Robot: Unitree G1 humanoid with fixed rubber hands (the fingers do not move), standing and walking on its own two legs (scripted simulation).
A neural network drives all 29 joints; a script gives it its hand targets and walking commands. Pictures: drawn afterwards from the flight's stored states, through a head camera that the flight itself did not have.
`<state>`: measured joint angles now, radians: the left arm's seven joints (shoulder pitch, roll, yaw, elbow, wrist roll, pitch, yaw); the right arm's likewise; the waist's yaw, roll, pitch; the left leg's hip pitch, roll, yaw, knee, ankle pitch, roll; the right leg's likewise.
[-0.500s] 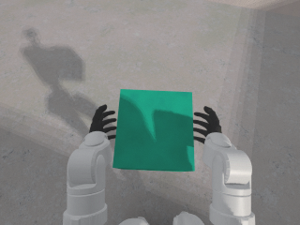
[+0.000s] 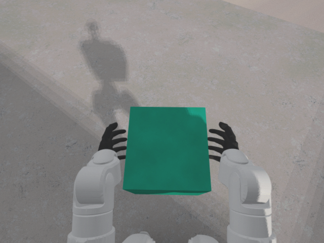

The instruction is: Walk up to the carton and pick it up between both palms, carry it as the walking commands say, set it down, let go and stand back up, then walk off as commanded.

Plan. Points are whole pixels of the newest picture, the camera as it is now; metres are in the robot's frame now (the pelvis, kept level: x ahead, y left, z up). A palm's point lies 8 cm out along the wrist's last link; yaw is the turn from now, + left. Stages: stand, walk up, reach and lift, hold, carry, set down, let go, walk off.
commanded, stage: carry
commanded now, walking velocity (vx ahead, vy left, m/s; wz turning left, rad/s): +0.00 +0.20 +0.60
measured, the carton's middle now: (167, 154) +0.34 +0.01 -0.02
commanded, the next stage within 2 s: none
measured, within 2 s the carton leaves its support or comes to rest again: neither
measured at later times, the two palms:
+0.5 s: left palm out of the picture +0.23 +0.38 +0.08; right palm (113, 148) +0.30 +0.13 +0.09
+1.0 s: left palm out of the picture +0.10 +0.59 +0.12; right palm out of the picture +0.23 +0.35 +0.10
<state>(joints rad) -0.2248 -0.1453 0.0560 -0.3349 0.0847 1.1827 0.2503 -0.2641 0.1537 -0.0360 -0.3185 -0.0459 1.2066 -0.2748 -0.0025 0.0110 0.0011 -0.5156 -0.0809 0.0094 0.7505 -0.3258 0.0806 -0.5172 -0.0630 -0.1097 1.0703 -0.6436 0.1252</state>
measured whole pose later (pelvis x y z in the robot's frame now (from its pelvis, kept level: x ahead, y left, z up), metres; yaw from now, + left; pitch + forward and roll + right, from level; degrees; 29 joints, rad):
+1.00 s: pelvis -0.09 +0.34 +0.00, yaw +32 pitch +3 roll +2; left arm -0.29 -0.16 0.05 -0.30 0.08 1.23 0.24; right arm -0.26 0.15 -0.07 -0.34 -0.05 1.22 -0.29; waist -0.03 0.03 -0.06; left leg -0.52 0.03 -0.02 0.85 -0.43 0.07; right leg -0.35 -0.32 -0.18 0.72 -0.37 0.15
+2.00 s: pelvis -0.27 +0.46 +0.01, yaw +35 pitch +2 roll -3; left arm -0.31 -0.17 0.05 -0.21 0.08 1.25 0.26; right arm -0.23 0.15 -0.09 -0.27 -0.06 1.25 -0.27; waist 0.01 0.03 -0.13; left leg -0.46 -0.03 0.08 0.60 -0.19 0.08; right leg -0.41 -0.05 -0.16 0.75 -0.39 0.02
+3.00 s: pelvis -0.27 +0.38 +0.01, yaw +32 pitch +3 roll +1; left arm -0.26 -0.15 0.10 -0.03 0.11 0.99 0.21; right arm -0.24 0.15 -0.10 -0.01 -0.05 0.99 -0.23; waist 0.00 0.01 -0.12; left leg -0.43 -0.01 0.11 0.60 -0.22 0.05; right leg -0.41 0.01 -0.16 0.64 -0.31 -0.10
